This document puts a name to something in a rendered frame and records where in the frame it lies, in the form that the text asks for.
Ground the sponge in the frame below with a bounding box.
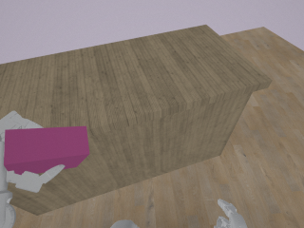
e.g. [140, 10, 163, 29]
[4, 125, 90, 175]

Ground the table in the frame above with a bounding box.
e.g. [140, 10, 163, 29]
[0, 25, 272, 216]

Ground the left robot hand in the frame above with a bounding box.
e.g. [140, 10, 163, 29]
[0, 110, 65, 193]

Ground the right robot hand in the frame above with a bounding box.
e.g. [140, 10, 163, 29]
[214, 199, 248, 228]

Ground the left robot forearm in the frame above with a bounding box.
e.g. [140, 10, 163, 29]
[0, 190, 16, 228]

